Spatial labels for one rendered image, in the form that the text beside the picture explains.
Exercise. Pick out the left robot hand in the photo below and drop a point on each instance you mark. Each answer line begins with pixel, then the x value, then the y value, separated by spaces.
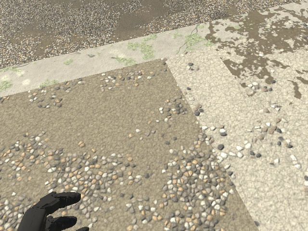
pixel 36 218

